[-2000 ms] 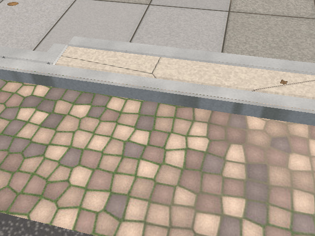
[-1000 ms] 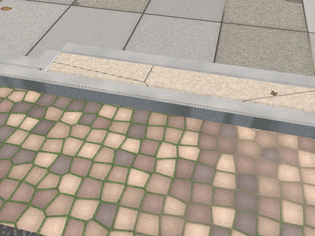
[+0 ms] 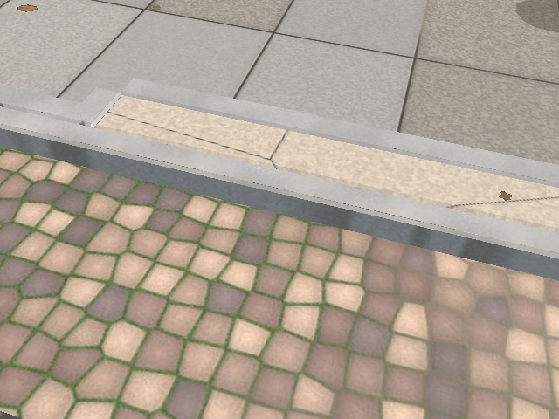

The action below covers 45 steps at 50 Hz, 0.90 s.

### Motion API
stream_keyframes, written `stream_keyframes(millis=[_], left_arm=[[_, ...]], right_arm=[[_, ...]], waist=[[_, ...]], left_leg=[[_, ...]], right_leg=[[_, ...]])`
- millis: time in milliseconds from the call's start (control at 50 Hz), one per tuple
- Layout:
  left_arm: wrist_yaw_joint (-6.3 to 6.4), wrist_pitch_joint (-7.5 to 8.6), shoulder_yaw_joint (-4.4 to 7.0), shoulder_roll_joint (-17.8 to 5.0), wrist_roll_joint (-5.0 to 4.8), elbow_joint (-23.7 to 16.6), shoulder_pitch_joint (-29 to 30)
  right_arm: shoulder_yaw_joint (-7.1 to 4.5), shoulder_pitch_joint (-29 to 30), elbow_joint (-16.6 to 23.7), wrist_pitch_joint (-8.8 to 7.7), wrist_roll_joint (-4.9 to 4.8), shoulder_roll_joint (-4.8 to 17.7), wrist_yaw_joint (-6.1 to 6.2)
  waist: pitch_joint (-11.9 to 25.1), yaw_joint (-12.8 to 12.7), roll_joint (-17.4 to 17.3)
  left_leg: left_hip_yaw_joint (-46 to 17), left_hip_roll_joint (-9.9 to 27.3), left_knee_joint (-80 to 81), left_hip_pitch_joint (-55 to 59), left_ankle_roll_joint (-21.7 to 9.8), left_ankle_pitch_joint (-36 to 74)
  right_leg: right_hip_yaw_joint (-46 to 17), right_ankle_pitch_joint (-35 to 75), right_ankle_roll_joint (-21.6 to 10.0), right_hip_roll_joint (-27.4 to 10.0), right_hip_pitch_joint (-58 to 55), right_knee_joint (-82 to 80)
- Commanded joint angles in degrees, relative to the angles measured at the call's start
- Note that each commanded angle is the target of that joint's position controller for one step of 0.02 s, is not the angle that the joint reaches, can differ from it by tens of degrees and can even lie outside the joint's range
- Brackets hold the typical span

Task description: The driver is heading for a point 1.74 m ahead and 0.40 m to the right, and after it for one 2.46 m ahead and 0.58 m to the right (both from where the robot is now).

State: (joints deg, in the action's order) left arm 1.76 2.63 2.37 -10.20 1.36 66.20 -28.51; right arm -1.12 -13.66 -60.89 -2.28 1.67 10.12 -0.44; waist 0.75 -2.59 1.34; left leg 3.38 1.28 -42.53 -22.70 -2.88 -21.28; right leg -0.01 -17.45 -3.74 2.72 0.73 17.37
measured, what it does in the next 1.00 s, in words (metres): walks ahead, turning right: left foot, then right foot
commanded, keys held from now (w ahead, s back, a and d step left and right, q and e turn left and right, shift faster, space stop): w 0.06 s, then w+e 0.80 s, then w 0.14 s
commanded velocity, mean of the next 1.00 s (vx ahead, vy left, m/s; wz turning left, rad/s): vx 0.46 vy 0.00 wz -0.40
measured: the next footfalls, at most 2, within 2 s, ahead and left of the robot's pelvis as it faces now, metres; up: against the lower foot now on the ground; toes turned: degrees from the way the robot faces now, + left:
left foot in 0.08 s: +0.12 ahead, +0.12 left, +0.00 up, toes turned +4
right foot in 0.58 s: +0.42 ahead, -0.04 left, +0.00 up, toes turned -19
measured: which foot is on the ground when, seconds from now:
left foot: up 0.00-0.06, down 0.08-0.56, up 0.58-1.00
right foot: down 0.00-0.08, up 0.10-0.56, down 0.58-1.00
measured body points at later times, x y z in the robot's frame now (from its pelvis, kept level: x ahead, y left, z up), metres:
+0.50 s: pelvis +0.23 +0.04 -0.01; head +0.27 +0.04 +0.43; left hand +0.42 +0.23 -0.15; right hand +0.11 -0.15 -0.16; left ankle +0.08 +0.12 -0.74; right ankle +0.38 -0.06 -0.71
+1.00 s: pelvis +0.51 -0.03 +0.00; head +0.54 -0.06 +0.45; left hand +0.59 +0.23 -0.13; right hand +0.60 -0.32 -0.11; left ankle +0.74 +0.04 -0.69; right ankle +0.39 -0.03 -0.74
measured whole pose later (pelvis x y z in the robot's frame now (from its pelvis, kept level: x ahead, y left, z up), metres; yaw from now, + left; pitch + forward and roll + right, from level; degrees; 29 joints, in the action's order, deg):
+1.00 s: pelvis +0.51 -0.03 +0.00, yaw -27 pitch +2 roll +0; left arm 0.4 4.2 3.6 -13.2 0.3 55.3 -24.3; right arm -1.9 -1.1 -44.6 -1.9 2.2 12.9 -1.7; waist -2.8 -4.9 -2.3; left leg 0.2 5.0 -40.1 -37.9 1.0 -0.4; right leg -6.9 -16.1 -7.8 8.3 -2.0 13.4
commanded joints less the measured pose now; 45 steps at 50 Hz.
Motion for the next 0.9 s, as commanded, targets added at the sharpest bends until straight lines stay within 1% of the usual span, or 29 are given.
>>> stream_keyframes(millis=[20,60,80,100,120,140,160,180,220,240,320,400,440,460,500,540,560,580,600,620,640,660,680,700,720,740,800,860,900], left_arm=[[-0.09,1.37,1.11,-7.0,-0.17,-2.2,0.0],[-0.40,1.64,1.07,-7.2,-0.59,-2.8,1.9],[-0.77,2.14,0.49,-5.8,-0.34,-3.0,1.5],[-1.40,2.55,-0.76,-1.7,-0.86,-5.2,3.0],[-1.57,2.32,-0.57,-1.5,-0.40,-6.9,2.3],[-1.95,1.75,0.18,-4.3,0.72,-7.2,4.4],[-2.59,1.80,0.10,-3.4,0.53,-7.5,5.8],[-2.84,1.83,0.02,-2.1,0.09,-7.2,5.6],[-3.12,0.92,0.41,-2.0,0.51,-6.9,4.9],[-3.25,0.47,0.63,-2.0,0.49,-7.2,5.3],[-3.54,-0.60,0.97,-1.6,0.02,-10.7,13.4],[-4.06,-0.50,0.12,-0.2,-0.10,-15.1,23.6],[-4.21,-0.56,-0.27,0.1,-0.11,-16.9,27.3],[-4.18,-0.61,-0.16,-0.4,-0.05,-17.3,27.6],[-3.89,-0.65,0.55,-2.3,0.11,-16.9,24.3],[-3.55,-0.60,1.75,-4.7,0.26,-14.5,15.3],[-3.44,-0.44,2.69,-6.6,0.51,-12.6,9.2],[-3.04,-0.24,3.97,-8.9,1.02,-11.2,3.5],[-2.67,-0.28,4.92,-13.2,0.87,-11.6,5.1],[-2.93,-1.06,5.55,-15.8,0.18,-12.6,4.9],[-2.40,-1.24,5.00,-13.8,-0.32,-12.8,7.8],[-2.14,-1.00,4.34,-11.2,-0.62,-13.3,10.4],[-2.00,-0.47,3.81,-9.3,-0.31,-13.5,12.7],[-1.63,0.19,3.37,-8.5,-0.65,-13.7,13.3],[-1.47,0.90,2.99,-8.1,-0.94,-13.6,13.4],[-1.43,1.59,2.94,-8.5,-1.31,-13.4,12.3],[-1.47,2.22,3.29,-10.8,-1.64,-12.9,8.8],[-1.71,1.81,3.23,-10.8,-1.54,-12.7,4.4],[-1.64,1.69,3.04,-10.4,-1.47,-12.4,2.1]], right_arm=[[-0.93,3.7,5.0,-0.99,-0.67,2.5,-0.53],[-1.65,-4.6,2.5,-1.18,-0.89,2.7,-0.31],[-2.76,-11.4,0.5,-1.74,-0.80,4.9,0.25],[-4.31,-20.2,-0.4,-2.42,0.22,10.7,1.03],[-4.99,-24.5,-2.0,-1.73,0.02,13.9,0.97],[-4.07,-17.7,-0.5,-1.22,-0.19,10.2,1.02],[-3.44,-10.8,1.9,-1.58,-0.45,8.0,0.66],[-3.02,-7.4,2.9,-2.18,-0.53,6.8,0.48],[-1.96,-7.3,2.6,-3.25,-0.55,4.0,0.94],[-1.76,-9.1,1.9,-3.62,-0.57,3.7,1.17],[-1.35,-13.7,0.7,-4.15,-0.53,3.9,1.68],[-0.78,-14.3,0.5,-4.30,-0.56,3.3,2.28],[-0.88,-15.6,0.0,-4.29,-0.68,4.4,2.77],[-1.01,-16.1,-0.2,-4.32,-0.71,5.2,3.00],[-1.49,-16.1,-0.4,-4.27,-0.83,6.9,3.68],[-2.24,-14.4,0.4,-3.62,-0.49,8.7,4.11],[-2.61,-13.3,1.2,-3.32,-0.37,9.4,3.71],[-3.02,-11.1,2.5,-3.22,-0.51,10.2,2.85],[-2.08,-11.1,5.0,-3.28,0.49,4.1,1.93],[-2.38,-10.4,9.5,-3.39,-1.47,4.5,0.97],[-2.46,-4.3,10.9,-4.27,-0.94,7.2,0.62],[-2.55,-2.6,11.7,-4.99,-1.12,7.8,0.43],[-2.65,-3.2,11.0,-4.96,-1.01,7.4,0.75],[-2.62,-3.9,11.1,-3.96,0.02,6.9,0.82],[-2.44,-4.8,11.0,-2.69,0.84,5.9,0.66],[-2.46,-4.7,11.5,-1.70,1.14,5.6,0.46],[-2.39,1.2,14.4,-0.20,1.19,5.7,-0.15],[-2.29,9.7,17.8,0.14,0.88,6.4,-0.52],[-1.94,13.1,19.1,0.08,0.77,6.2,-0.87]], waist=[[-9.4,1.9,4.8],[-7.8,6.1,2.8],[-4.8,8.8,-0.9],[-0.1,12.3,-12.8],[0.9,10.9,-18.5],[-4.5,7.0,-8.7],[-7.9,4.7,-4.3],[-8.5,2.9,-3.2],[-7.4,1.5,-4.0],[-6.8,1.4,-4.2],[-7.1,1.9,-4.9],[-9.4,2.9,-5.4],[-9.7,3.6,-5.7],[-9.0,3.3,-5.8],[-5.9,1.2,-7.0],[-0.7,-3.1,-8.9],[2.6,-5.7,-9.1],[5.1,-9.6,-6.3],[7.2,-5.5,4.2],[12.4,-4.0,10.1],[4.2,-3.4,1.4],[-0.1,-1.7,-2.3],[-2.8,1.4,-7.3],[-2.9,3.1,-7.9],[-2.5,4.3,-6.7],[-2.3,4.7,-5.5],[-3.1,3.6,-1.9],[-3.6,0.3,0.6],[-3.3,-1.1,1.8]], left_leg=[[1.3,-0.2,6.8,-0.1,-0.5,3.6],[3.8,-3.3,13.3,15.1,-0.8,7.5],[1.1,-2.6,15.9,25.9,-1.2,6.1],[-19.4,12.6,26.7,34.7,-4.4,-9.7],[-40.2,22.5,35.8,34.7,-8.5,-21.4],[-37.2,21.7,35.3,27.2,-8.2,-24.6],[-30.2,19.7,35.6,21.0,-7.0,-17.5],[-22.9,17.1,36.4,17.8,-5.6,-8.3],[-12.8,13.5,36.3,17.2,-3.7,5.6],[-9.5,12.8,35.6,18.4,-3.2,12.0],[-0.6,11.5,33.9,21.5,-2.0,30.6],[5.5,9.7,33.6,20.1,-1.6,39.0],[7.4,10.4,32.9,21.5,-1.6,44.3],[8.3,11.0,31.2,23.0,-1.5,50.6],[10.1,12.0,24.3,26.6,-0.9,66.7],[10.6,13.4,11.0,27.9,-1.2,75.0],[10.0,13.7,0.9,25.9,-1.8,70.1],[11.0,11.7,-14.5,18.5,-1.6,55.8],[9.4,4.5,-32.5,3.0,-1.0,1.9],[-1.9,-5.2,-46.6,-15.6,0.6,-9.9],[-6.2,0.0,-43.9,-22.8,-0.2,-2.7],[-6.0,1.9,-38.8,-21.3,-0.2,2.3],[-5.9,3.7,-33.9,-17.3,0.5,4.4],[-6.2,4.6,-30.8,-13.2,1.6,4.4],[-6.2,5.2,-28.2,-10.3,2.6,4.2],[-5.6,5.3,-25.8,-9.5,3.4,3.8],[-3.3,5.2,-18.5,-12.3,5.2,8.9],[-2.3,4.4,-10.5,-16.6,5.7,15.8],[-1.9,3.6,-5.3,-17.8,5.2,19.5]], right_leg=[[-12.5,-3.9,-9.2,-15.5,9.1,-7.7],[-8.8,1.7,-7.4,-13.1,17.0,-0.5],[-6.1,6.6,-5.9,-10.1,21.9,8.8],[1.0,1.4,-2.6,-3.3,30.1,28.7],[2.5,-14.0,-2.1,1.5,39.2,43.9],[-2.2,-9.6,-3.2,-3.5,40.1,51.1],[-3.6,-3.3,-3.3,-5.5,39.3,51.2],[-3.9,0.6,-2.9,-6.8,36.8,49.4],[-2.6,4.0,-1.8,-7.4,34.5,48.3],[-2.0,5.4,-1.6,-7.0,35.1,48.7],[0.9,10.2,-1.0,-6.5,41.5,46.8],[5.5,15.4,-0.9,-4.8,39.3,31.6],[8.8,15.5,-1.6,-3.6,35.7,23.8],[10.0,14.8,-2.5,-2.5,33.4,21.5],[12.0,12.2,-4.9,0.5,27.8,20.1],[11.6,7.6,-8.2,2.8,19.1,19.7],[9.8,6.4,-10.0,3.4,12.0,17.0],[5.0,4.8,-12.3,1.4,2.4,10.5],[-14.5,6.6,-15.5,-13.4,-7.3,11.2],[-44.7,-1.1,-25.7,-21.8,-17.6,0.3],[-38.3,-3.9,-22.5,-21.3,-12.7,-3.8],[-32.8,1.1,-20.0,-19.9,-5.6,-5.1],[-27.3,10.4,-17.3,-17.4,0.7,-5.4],[-22.9,17.6,-16.1,-15.1,5.0,-5.3],[-19.5,22.3,-15.2,-13.1,7.6,-5.3],[-17.5,26.4,-14.7,-11.7,8.4,-5.2],[-14.0,31.2,-12.5,-8.6,9.1,-5.4],[-14.5,32.2,-9.4,-7.5,5.7,-5.2],[-13.9,33.9,-7.9,-7.3,2.1,-4.6]])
